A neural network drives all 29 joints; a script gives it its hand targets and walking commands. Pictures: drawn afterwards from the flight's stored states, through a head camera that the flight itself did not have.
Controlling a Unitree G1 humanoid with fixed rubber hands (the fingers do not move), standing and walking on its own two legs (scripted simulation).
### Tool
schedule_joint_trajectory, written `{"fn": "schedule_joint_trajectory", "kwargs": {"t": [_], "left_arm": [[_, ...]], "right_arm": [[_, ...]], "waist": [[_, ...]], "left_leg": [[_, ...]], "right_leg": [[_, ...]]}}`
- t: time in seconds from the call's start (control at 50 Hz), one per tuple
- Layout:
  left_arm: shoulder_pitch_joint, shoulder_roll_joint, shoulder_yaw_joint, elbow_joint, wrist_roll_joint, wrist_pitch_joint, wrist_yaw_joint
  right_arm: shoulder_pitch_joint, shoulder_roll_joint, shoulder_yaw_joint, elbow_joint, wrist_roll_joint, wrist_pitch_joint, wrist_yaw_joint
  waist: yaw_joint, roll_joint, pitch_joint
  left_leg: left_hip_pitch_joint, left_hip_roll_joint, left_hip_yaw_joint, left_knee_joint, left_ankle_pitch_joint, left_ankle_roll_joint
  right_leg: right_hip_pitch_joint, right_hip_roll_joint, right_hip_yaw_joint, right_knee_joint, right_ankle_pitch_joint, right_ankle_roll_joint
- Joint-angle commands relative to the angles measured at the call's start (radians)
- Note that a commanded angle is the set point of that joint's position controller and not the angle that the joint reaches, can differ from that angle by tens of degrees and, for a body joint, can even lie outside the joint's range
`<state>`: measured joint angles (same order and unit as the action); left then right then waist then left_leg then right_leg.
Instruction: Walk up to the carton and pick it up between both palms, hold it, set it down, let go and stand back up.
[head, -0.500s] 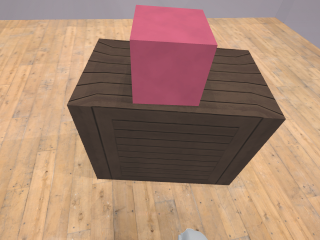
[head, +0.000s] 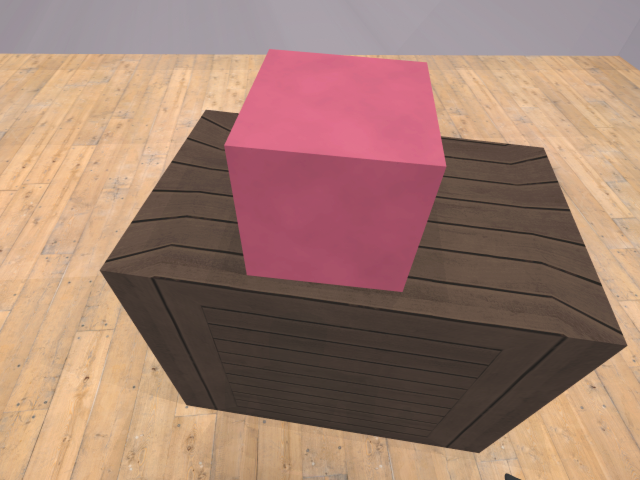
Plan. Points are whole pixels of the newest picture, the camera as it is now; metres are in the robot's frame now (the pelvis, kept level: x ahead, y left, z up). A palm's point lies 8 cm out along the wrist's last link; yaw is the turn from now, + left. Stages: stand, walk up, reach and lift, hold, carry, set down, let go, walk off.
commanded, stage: walk up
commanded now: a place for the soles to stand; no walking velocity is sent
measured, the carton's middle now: (335, 170) +0.59 +0.03 +0.06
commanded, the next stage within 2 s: none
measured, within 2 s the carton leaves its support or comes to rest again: neither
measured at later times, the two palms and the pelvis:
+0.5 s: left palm (192, 393) +0.24 +0.20 -0.07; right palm out of the picture +0.16 -0.31 -0.10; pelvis +0.09 -0.05 +0.00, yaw +0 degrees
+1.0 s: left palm (164, 438) +0.18 +0.22 -0.09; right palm (564, 479) +0.19 -0.30 -0.09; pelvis +0.08 -0.04 +0.01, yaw +1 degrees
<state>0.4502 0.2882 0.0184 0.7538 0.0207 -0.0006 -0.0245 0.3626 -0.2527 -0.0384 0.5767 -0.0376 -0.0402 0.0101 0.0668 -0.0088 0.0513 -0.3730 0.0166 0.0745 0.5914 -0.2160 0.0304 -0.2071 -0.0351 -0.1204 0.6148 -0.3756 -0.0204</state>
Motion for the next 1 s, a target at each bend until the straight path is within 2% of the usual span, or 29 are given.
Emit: {"fn": "schedule_joint_trajectory", "kwargs": {"t": [0.0, 0.02, 0.04, 0.06, 0.08, 0.1, 0.12, 0.16, 0.18, 0.2, 0.22, 0.24, 0.26, 0.28, 0.3, 0.32, 0.34, 0.36, 0.4, 0.44, 0.48, 0.52, 0.58, 0.66, 0.68, 0.84, 0.9, 0.96, 0.98], "left_arm": [[-0.036, 0.052, -0.013, -0.142, 0.002, -0.021, 0.000], [-0.011, 0.089, 0.010, -0.153, 0.014, 0.003, 0.007], [-0.041, 0.122, 0.026, -0.158, 0.027, 0.026, 0.017], [-0.060, 0.112, 0.025, -0.165, 0.025, 0.032, 0.017], [-0.058, 0.107, 0.028, -0.162, 0.018, 0.030, 0.016], [-0.041, 0.097, 0.027, -0.153, 0.011, 0.026, 0.016], [-0.021, 0.077, 0.024, -0.141, 0.000, 0.018, 0.011], [-0.006, 0.051, 0.014, -0.128, -0.009, 0.002, 0.008], [0.007, 0.045, 0.014, -0.133, -0.006, -0.006, 0.011], [0.015, 0.051, 0.019, -0.131, -0.005, -0.011, 0.013], [0.019, 0.067, 0.027, -0.136, 0.000, -0.017, 0.016], [-0.006, 0.117, 0.038, -0.155, 0.001, -0.023, 0.019], [-0.049, 0.182, 0.050, -0.190, 0.002, -0.027, 0.023], [-0.107, 0.221, 0.052, -0.198, -0.017, -0.016, 0.028], [-0.164, 0.208, 0.043, -0.203, -0.027, -0.007, 0.030], [-0.201, 0.189, 0.035, -0.202, -0.031, -0.003, 0.029], [-0.205, 0.176, 0.022, -0.201, -0.036, -0.002, 0.027], [-0.195, 0.157, 0.015, -0.201, -0.040, -0.004, 0.023], [-0.186, 0.145, 0.010, -0.197, -0.037, -0.010, 0.018], [-0.196, 0.150, 0.009, -0.205, -0.034, -0.016, 0.018], [-0.217, 0.158, 0.007, -0.211, -0.036, -0.016, 0.018], [-0.231, 0.158, 0.007, -0.217, -0.034, -0.014, 0.018], [-0.246, 0.155, 0.004, -0.217, -0.036, -0.009, 0.016], [-0.266, 0.164, 0.005, -0.214, -0.031, -0.010, 0.014], [-0.255, 0.156, 0.004, -0.212, -0.033, -0.011, 0.013], [-0.236, 0.152, 0.004, -0.190, -0.027, -0.014, 0.010], [-0.230, 0.153, 0.007, -0.180, -0.025, -0.015, 0.012], [-0.209, 0.150, 0.009, -0.169, -0.024, -0.014, 0.011], [-0.204, 0.144, 0.007, -0.168, -0.022, -0.014, 0.012]], "right_arm": [[0.214, -0.193, -0.071, -0.047, -0.009, -0.022, -0.034], [0.230, -0.277, -0.088, -0.035, -0.002, -0.005, -0.045], [0.195, -0.253, -0.078, -0.030, 0.009, 0.007, -0.054], [0.150, -0.227, -0.066, -0.024, 0.003, 0.011, -0.056], [0.103, -0.204, -0.056, -0.029, -0.001, 0.012, -0.054], [0.057, -0.182, -0.044, -0.028, 0.003, 0.010, -0.050], [0.020, -0.173, -0.038, -0.029, -0.001, 0.009, -0.046], [-0.014, -0.176, -0.024, -0.023, 0.006, 0.009, -0.036], [-0.026, -0.183, -0.018, -0.019, 0.016, 0.013, -0.030], [-0.047, -0.197, -0.016, -0.020, 0.025, 0.020, -0.024], [-0.061, -0.201, -0.011, -0.026, 0.034, 0.027, -0.018], [-0.054, -0.164, 0.003, -0.035, 0.043, 0.034, -0.011], [-0.016, -0.109, 0.027, -0.049, 0.050, 0.042, -0.006], [0.018, -0.118, 0.020, -0.022, 0.049, 0.062, -0.016], [0.009, -0.130, 0.012, -0.015, 0.041, 0.069, -0.018], [0.009, -0.139, 0.008, -0.003, 0.040, 0.062, -0.017], [-0.006, -0.161, 0.004, 0.003, 0.034, 0.049, -0.014], [-0.007, -0.179, 0.001, 0.014, 0.034, 0.039, -0.009], [-0.016, -0.185, 0.002, 0.023, 0.038, 0.025, -0.002], [-0.016, -0.174, 0.007, 0.029, 0.041, 0.024, 0.000], [-0.030, -0.174, 0.008, 0.019, 0.040, 0.027, -0.001], [-0.035, -0.177, 0.007, 0.015, 0.042, 0.029, -0.001], [-0.042, -0.177, 0.006, 0.012, 0.041, 0.031, 0.001], [-0.054, -0.178, 0.003, 0.008, 0.043, 0.030, 0.005], [-0.063, -0.188, 0.000, 0.008, 0.043, 0.030, 0.005], [-0.080, -0.189, -0.003, 0.011, 0.042, 0.030, 0.007], [-0.071, -0.185, -0.002, 0.018, 0.045, 0.030, 0.008], [-0.076, -0.187, -0.005, 0.019, 0.043, 0.029, 0.007], [-0.079, -0.192, -0.006, 0.021, 0.044, 0.029, 0.007]], "waist": [[-0.143, 0.179, -0.096], [-0.138, 0.179, -0.087], [-0.138, 0.094, -0.017], [-0.134, 0.095, 0.031], [-0.120, 0.124, 0.049], [-0.101, 0.124, 0.053], [-0.088, 0.168, 0.024], [-0.080, 0.184, -0.045], [-0.066, 0.166, -0.079], [-0.045, 0.149, -0.103], [-0.035, 0.121, -0.110], [-0.034, 0.040, -0.107], [-0.060, -0.092, -0.122], [-0.069, -0.110, -0.099], [-0.079, -0.107, -0.037], [-0.090, -0.112, -0.023], [-0.082, -0.125, -0.025], [-0.078, -0.106, -0.049], [-0.066, -0.055, -0.090], [-0.068, -0.056, -0.129], [-0.066, -0.023, -0.133], [-0.064, -0.022, -0.126], [-0.073, -0.028, -0.123], [-0.074, -0.025, -0.102], [-0.065, -0.013, -0.097], [-0.066, 0.022, -0.082], [-0.076, 0.010, -0.083], [-0.067, 0.007, -0.058], [-0.064, 0.032, -0.051]], "left_leg": [[0.430, 0.300, -0.439, -0.189, -0.040, 0.112], [0.349, 0.451, -0.662, -0.288, -0.159, 0.248], [0.253, 0.442, -0.635, -0.302, -0.215, 0.298], [0.216, 0.398, -0.537, -0.304, -0.189, 0.293], [0.183, 0.347, -0.438, -0.300, -0.162, 0.265], [0.146, 0.308, -0.345, -0.274, -0.027, 0.231], [0.132, 0.266, -0.247, -0.238, 0.119, 0.206], [0.107, 0.215, -0.138, -0.132, 0.441, 0.176], [0.089, 0.207, -0.116, -0.075, 0.501, 0.161], [0.054, 0.193, -0.094, -0.034, 0.449, 0.136], [-0.003, 0.169, -0.088, -0.001, 0.302, 0.099], [-0.049, 0.135, -0.073, 0.046, 0.138, 0.042], [-0.058, 0.065, -0.033, 0.142, -0.108, -0.023], [0.064, 0.019, -0.038, 0.167, -0.259, -0.032], [0.089, 0.034, -0.060, 0.116, -0.236, -0.029], [0.103, 0.050, -0.077, 0.037, -0.133, -0.025], [0.125, 0.075, -0.099, -0.011, -0.038, -0.021], [0.131, 0.085, -0.121, -0.034, 0.015, -0.019], [0.129, 0.101, -0.129, -0.063, 0.107, -0.016], [0.135, 0.096, -0.118, -0.046, 0.150, -0.016], [0.155, 0.095, -0.109, -0.057, 0.144, -0.015], [0.155, 0.100, -0.111, -0.063, 0.173, -0.010], [0.157, 0.098, -0.108, -0.072, 0.133, -0.011], [0.147, 0.100, -0.115, -0.092, 0.136, -0.006], [0.151, 0.100, -0.121, -0.092, 0.130, -0.002], [0.142, 0.099, -0.127, -0.125, 0.085, 0.001], [0.143, 0.100, -0.132, -0.132, 0.060, 0.002], [0.127, 0.104, -0.147, -0.158, 0.034, 0.010], [0.117, 0.103, -0.144, -0.160, 0.020, 0.010]], "right_leg": [[-0.375, -0.045, 0.050, 0.249, -0.046, -0.016], [-0.418, 0.030, 0.062, 0.460, -0.283, 0.012], [-0.427, -0.015, 0.139, 0.573, -0.253, 0.017], [-0.460, -0.028, 0.151, 0.596, -0.202, 0.023], [-0.443, -0.042, 0.158, 0.547, -0.161, 0.033], [-0.390, -0.061, 0.160, 0.451, -0.125, 0.043], [-0.320, -0.046, 0.129, 0.345, -0.125, 0.048], [-0.162, -0.021, 0.077, 0.174, -0.035, 0.046], [-0.087, -0.005, 0.050, 0.105, 0.064, 0.041], [-0.005, 0.023, 0.027, 0.027, 0.173, 0.035], [0.065, 0.030, 0.030, -0.058, 0.276, 0.026], [0.105, -0.039, 0.120, -0.104, 0.326, 0.005], [0.053, -0.233, 0.350, -0.180, 0.369, -0.059], [-0.119, -0.297, 0.427, -0.238, 0.251, -0.152], [-0.185, -0.266, 0.399, -0.247, 0.176, -0.147], [-0.180, -0.223, 0.333, -0.225, 0.189, -0.117], [-0.173, -0.183, 0.276, -0.199, 0.233, -0.078], [-0.136, -0.140, 0.235, -0.179, 0.259, -0.051], [-0.051, -0.103, 0.185, -0.123, 0.349, -0.030], [0.003, -0.113, 0.184, -0.111, 0.440, -0.041], [-0.008, -0.120, 0.181, -0.109, 0.440, -0.044], [-0.001, -0.116, 0.171, -0.101, 0.467, -0.039], [-0.013, -0.111, 0.164, -0.118, 0.392, -0.036], [-0.021, -0.105, 0.152, -0.122, 0.374, -0.028], [-0.023, -0.101, 0.152, -0.125, 0.365, -0.026], [-0.033, -0.093, 0.142, -0.150, 0.277, -0.017], [-0.032, -0.091, 0.141, -0.160, 0.254, -0.017], [-0.049, -0.083, 0.131, -0.167, 0.192, -0.005], [-0.045, -0.082, 0.134, -0.170, 0.181, -0.005]]}}
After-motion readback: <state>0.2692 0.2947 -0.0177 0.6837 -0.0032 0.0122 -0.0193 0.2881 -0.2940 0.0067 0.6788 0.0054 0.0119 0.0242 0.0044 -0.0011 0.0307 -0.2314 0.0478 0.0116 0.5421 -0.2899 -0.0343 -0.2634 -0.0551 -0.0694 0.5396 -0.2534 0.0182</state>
